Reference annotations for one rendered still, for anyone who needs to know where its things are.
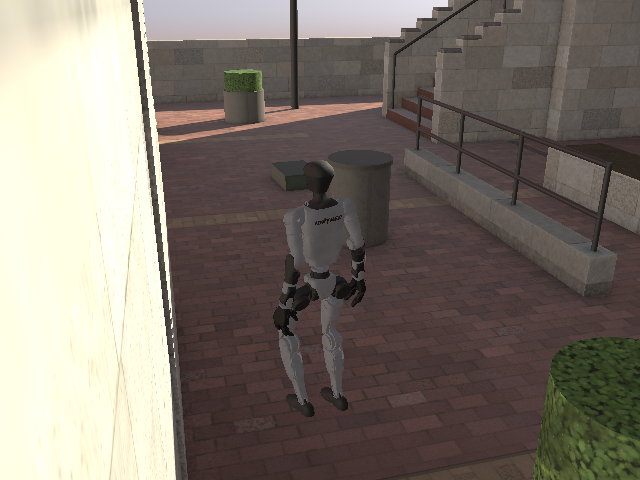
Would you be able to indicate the humanoid robot head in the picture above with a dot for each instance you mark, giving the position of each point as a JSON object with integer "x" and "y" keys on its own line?
{"x": 318, "y": 176}

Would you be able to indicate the left robot upper arm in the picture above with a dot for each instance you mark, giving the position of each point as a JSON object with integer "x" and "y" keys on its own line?
{"x": 293, "y": 220}

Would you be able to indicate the robot right forearm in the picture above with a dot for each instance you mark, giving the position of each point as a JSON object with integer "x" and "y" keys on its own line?
{"x": 357, "y": 263}

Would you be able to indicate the right robot upper arm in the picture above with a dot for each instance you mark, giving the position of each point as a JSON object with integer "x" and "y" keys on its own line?
{"x": 352, "y": 224}

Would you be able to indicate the robot right hand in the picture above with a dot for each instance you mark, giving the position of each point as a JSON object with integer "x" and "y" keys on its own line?
{"x": 356, "y": 285}

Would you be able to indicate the robot left forearm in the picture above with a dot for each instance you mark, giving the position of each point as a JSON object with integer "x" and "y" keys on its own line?
{"x": 290, "y": 283}

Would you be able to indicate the robot left hand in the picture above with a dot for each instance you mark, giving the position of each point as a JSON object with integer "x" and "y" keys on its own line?
{"x": 281, "y": 319}

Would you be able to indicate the robot left thigh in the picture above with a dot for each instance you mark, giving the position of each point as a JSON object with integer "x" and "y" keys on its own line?
{"x": 301, "y": 301}

